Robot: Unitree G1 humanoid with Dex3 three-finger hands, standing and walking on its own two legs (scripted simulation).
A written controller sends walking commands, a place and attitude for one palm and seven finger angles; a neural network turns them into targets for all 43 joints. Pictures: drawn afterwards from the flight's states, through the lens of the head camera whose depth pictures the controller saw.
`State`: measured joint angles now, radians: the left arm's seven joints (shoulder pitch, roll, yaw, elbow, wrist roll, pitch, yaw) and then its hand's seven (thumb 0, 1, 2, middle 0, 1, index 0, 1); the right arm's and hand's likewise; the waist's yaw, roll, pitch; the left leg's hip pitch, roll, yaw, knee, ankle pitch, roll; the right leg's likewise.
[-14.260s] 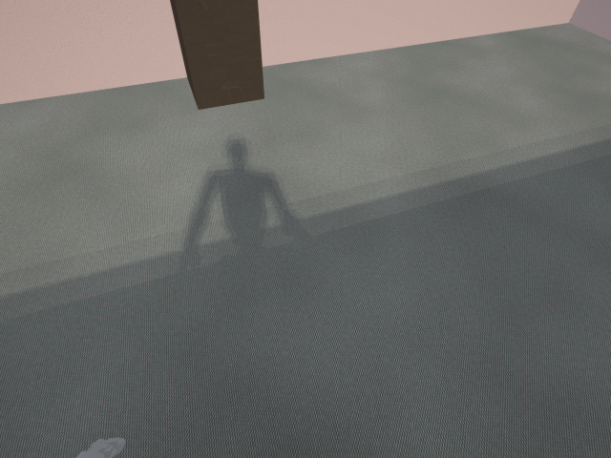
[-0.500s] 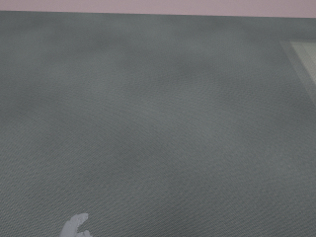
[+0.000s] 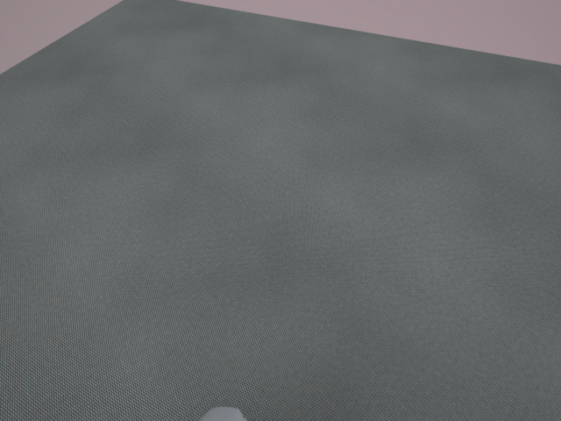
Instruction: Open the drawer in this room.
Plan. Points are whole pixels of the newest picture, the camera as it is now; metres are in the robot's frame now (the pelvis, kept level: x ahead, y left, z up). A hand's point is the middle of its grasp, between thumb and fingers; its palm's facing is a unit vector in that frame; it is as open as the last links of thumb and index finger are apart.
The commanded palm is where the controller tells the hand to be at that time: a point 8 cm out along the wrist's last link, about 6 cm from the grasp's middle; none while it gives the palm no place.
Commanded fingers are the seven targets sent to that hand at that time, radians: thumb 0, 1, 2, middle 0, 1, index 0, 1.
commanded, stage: turn or walk to find it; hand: left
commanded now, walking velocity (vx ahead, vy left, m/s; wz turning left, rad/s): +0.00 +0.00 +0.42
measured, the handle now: out of the picture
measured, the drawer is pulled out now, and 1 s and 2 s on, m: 0.00 0.00 0.00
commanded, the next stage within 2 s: none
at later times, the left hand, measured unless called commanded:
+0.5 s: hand out of the picture +0.04 +0.27 -0.16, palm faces +0.21 -0.95 -0.24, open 7.4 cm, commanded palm none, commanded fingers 0.00 0.90 0.90 -0.20 -0.30 -0.20 -0.30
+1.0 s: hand out of the picture -0.05 +0.17 -0.15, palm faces +0.43 -0.86 -0.28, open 7.3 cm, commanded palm none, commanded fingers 0.00 0.90 0.90 -0.20 -0.30 -0.20 -0.30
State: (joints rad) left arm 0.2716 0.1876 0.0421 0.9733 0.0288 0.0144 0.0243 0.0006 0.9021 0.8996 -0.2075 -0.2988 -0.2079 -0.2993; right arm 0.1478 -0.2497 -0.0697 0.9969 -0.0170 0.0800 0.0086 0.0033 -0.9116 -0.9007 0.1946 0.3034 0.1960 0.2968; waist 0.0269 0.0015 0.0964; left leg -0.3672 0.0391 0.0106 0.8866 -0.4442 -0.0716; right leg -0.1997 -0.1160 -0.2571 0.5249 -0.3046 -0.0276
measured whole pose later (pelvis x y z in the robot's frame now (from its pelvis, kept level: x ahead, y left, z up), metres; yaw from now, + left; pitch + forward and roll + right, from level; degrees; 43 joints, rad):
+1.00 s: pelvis -0.03 -0.03 +0.00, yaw +24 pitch +0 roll +3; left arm 0.23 0.15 0.03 0.94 0.02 0.01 0.03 0.00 0.90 0.90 -0.21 -0.30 -0.21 -0.30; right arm 0.24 -0.26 -0.09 1.02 -0.03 0.09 0.01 0.00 -0.91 -0.90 0.20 0.30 0.20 0.30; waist -0.01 0.03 0.06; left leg -0.46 0.03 -0.06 1.14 -0.35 -0.08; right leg -0.19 -0.09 -0.20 0.49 -0.29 -0.04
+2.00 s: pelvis -0.05 -0.06 +0.00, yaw +49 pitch -2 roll +3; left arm 0.17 0.15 0.03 0.92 0.01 0.02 0.03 0.00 0.90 0.90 -0.21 -0.30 -0.21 -0.30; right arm 0.28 -0.25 -0.10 1.01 -0.03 0.08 0.01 0.00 -0.91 -0.90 0.20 0.30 0.20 0.30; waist -0.04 0.06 0.06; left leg -0.49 -0.02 -0.07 1.18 -0.34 -0.05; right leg -0.20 -0.06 -0.15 0.50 -0.27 -0.05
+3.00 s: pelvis -0.09 -0.11 +0.00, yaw +73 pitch +0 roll +2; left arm 0.10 0.17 0.03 0.91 0.01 0.01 0.02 0.00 0.90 0.90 -0.20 -0.30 -0.21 -0.30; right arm 0.26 -0.22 -0.08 1.01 -0.02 0.07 0.00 0.00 -0.91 -0.90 0.20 0.30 0.20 0.30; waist -0.05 0.06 0.08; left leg -0.40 -0.08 -0.10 0.77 -0.42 -0.02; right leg -0.24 -0.03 -0.08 0.56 -0.32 -0.03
